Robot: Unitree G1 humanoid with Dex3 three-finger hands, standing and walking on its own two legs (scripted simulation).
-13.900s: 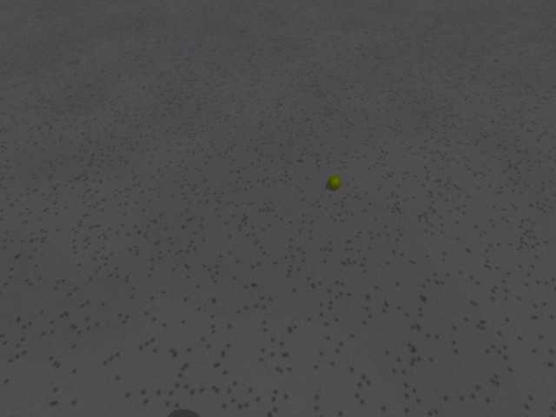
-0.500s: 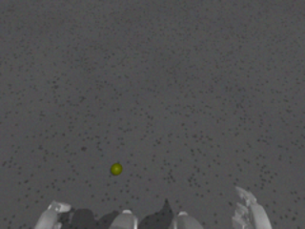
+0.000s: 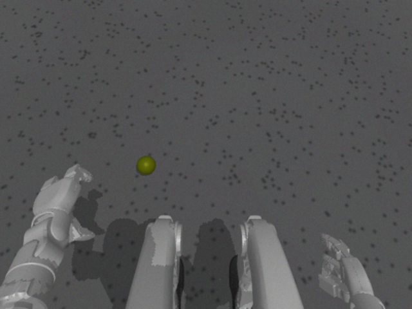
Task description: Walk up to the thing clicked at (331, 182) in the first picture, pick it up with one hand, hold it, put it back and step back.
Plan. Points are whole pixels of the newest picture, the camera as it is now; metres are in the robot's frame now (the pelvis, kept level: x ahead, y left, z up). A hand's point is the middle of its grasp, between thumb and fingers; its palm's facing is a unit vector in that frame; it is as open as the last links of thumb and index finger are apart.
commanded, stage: rise first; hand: left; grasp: from above
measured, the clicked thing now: (146, 165) +0.52 +0.23 -0.47
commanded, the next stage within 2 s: approach in 1.58 s
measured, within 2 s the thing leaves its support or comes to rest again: neither
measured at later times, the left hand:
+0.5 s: hand (104, 175) +0.42 +0.29 -0.26, palm faces -0.47 -0.06 -0.88, open 13.8 cm
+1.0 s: hand (117, 166) +0.46 +0.28 -0.32, palm faces -0.46 -0.02 -0.89, open 13.8 cm
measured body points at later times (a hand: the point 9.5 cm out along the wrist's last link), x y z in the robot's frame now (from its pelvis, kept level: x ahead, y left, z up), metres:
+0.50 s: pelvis -0.02 +0.01 -0.11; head +0.20 +0.05 +0.27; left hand +0.44 +0.29 -0.21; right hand +0.03 -0.27 -0.23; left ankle +0.06 +0.11 -0.47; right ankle +0.07 -0.11 -0.47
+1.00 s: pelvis -0.02 +0.01 -0.15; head +0.24 +0.06 +0.21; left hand +0.48 +0.28 -0.27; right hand +0.01 -0.27 -0.26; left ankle +0.06 +0.11 -0.47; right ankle +0.07 -0.11 -0.47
